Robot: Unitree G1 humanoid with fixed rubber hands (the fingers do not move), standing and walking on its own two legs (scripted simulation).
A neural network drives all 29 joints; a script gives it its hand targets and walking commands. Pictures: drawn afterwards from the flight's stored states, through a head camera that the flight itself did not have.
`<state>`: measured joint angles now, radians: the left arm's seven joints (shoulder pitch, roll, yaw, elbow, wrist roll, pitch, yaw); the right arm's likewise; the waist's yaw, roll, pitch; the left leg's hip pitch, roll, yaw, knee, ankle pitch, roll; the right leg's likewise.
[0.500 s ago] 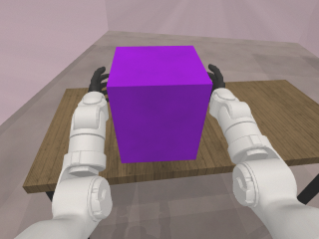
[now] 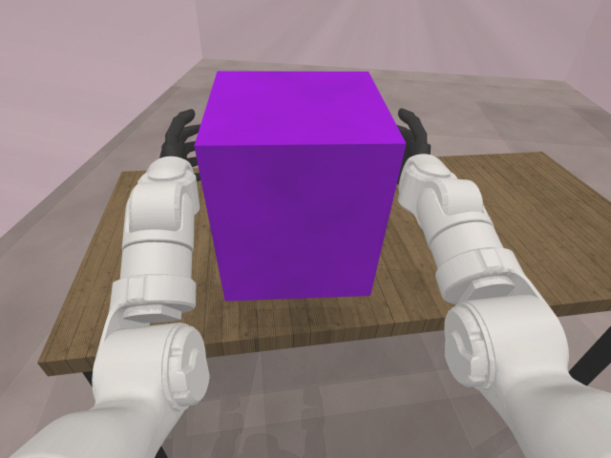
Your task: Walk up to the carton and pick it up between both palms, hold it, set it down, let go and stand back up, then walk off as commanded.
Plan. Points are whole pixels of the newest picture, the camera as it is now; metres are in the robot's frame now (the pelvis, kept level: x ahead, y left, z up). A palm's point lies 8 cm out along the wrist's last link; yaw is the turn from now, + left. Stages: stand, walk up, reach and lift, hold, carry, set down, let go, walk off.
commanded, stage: reach and lift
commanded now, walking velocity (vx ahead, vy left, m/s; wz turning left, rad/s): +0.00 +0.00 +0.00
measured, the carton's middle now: (296, 187) +0.42 +0.01 +0.19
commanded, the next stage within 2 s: hold in 0.34 s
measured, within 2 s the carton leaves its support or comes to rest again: neither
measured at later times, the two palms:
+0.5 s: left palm (168, 156) +0.37 +0.16 +0.27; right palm (422, 154) +0.38 -0.14 +0.27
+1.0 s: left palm (167, 153) +0.36 +0.16 +0.28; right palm (428, 154) +0.37 -0.14 +0.27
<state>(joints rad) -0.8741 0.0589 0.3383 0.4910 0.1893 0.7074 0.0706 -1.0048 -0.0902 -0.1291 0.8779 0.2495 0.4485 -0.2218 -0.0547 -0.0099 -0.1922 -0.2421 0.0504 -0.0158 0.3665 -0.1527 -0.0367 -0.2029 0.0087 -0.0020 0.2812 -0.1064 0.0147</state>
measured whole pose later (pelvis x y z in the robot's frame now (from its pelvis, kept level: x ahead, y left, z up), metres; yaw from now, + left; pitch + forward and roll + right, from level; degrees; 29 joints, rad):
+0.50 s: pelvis -0.01 +0.00 +0.00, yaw +0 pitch +0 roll -1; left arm -0.87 0.07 0.34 0.35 0.19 0.85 0.05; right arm -1.00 -0.09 -0.12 0.73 0.32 0.59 -0.27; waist -0.07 0.00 -0.19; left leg -0.22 0.05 -0.02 0.38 -0.16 -0.04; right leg -0.18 0.01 0.00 0.29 -0.11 0.01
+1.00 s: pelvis -0.01 +0.00 +0.00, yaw +0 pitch +0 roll -1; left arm -0.88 0.07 0.34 0.35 0.19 0.88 0.05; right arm -1.00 -0.09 -0.12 0.73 0.32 0.62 -0.28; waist -0.07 0.01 -0.21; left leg -0.22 0.05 -0.02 0.38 -0.15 -0.04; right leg -0.18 0.01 0.00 0.30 -0.11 0.01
